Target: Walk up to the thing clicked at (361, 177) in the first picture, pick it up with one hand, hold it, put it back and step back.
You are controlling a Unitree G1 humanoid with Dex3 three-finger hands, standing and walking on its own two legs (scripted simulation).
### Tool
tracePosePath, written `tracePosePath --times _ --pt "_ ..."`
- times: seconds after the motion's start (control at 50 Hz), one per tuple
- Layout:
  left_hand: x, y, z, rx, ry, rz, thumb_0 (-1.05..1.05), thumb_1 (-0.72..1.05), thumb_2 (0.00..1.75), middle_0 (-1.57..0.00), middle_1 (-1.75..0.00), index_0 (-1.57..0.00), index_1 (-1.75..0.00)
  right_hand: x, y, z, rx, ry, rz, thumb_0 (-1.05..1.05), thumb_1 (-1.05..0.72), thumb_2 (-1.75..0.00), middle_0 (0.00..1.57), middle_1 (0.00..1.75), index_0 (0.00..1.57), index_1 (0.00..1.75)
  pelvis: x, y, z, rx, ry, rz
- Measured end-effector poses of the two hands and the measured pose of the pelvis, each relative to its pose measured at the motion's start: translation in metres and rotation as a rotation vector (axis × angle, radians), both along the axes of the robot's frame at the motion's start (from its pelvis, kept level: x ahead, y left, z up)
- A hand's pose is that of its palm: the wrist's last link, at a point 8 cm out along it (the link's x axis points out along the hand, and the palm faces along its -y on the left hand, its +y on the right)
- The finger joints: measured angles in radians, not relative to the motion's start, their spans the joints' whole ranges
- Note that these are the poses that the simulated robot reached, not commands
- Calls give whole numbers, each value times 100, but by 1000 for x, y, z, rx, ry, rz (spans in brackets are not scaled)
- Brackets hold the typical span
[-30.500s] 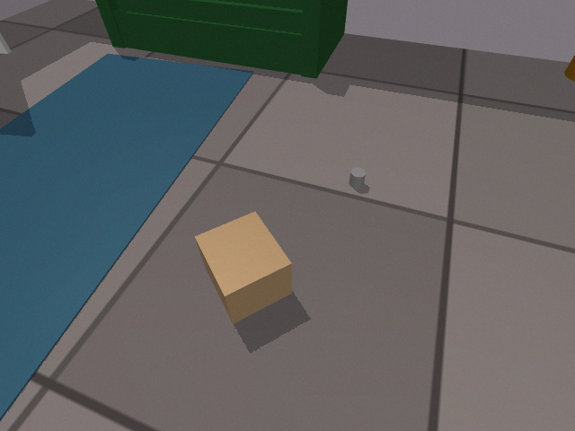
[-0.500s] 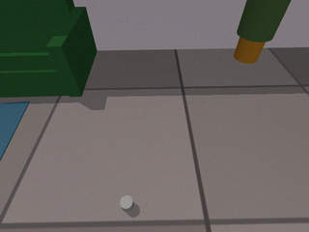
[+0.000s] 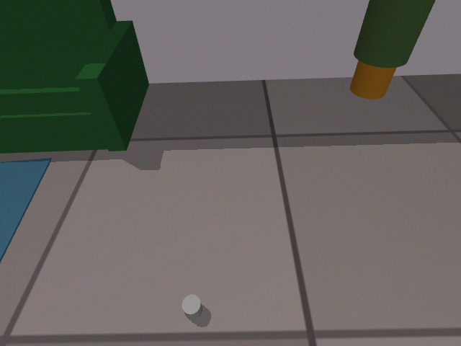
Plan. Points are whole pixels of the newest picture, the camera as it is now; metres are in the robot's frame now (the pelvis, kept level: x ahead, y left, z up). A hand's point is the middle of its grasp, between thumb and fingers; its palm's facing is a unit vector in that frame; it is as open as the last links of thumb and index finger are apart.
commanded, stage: stand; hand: left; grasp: from above
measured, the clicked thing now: (192, 307) +0.42 +0.20 -0.74
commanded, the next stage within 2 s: step back in 1.48 s
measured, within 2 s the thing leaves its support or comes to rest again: neither
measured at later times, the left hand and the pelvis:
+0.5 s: hand out of the picture +0.08 +0.24 -0.16, palm faces +0.01 -0.94 -0.33, open 7.4 cm; pelvis +0.02 +0.00 +0.00, yaw -1 degrees
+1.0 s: hand out of the picture +0.09 +0.24 -0.16, palm faces +0.00 -0.94 -0.34, open 7.4 cm; pelvis +0.02 +0.00 +0.00, yaw -1 degrees
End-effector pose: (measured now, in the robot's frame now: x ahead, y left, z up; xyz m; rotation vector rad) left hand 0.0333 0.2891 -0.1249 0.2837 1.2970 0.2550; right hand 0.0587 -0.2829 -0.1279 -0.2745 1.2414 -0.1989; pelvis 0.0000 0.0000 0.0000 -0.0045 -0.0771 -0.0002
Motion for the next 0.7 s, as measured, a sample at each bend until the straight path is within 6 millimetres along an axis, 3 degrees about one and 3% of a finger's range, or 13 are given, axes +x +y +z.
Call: tracePosePath --times 0.22,0.7 --pt "11 -6 -1 -13 10 -6 1 91 90 -21 -30 -20 -30 -2 -6 1 -6 30 -5 0 -91 -90 20 30 21 30 7 -4 1 -1 9 -4" --pt "52 -3 5 -6 -40 -29 1 91 90 -21 -30 -20 -30 28 -7 5 -10 -5 8 0 -91 -90 20 30 21 30 20 -3 3 2 24 -10"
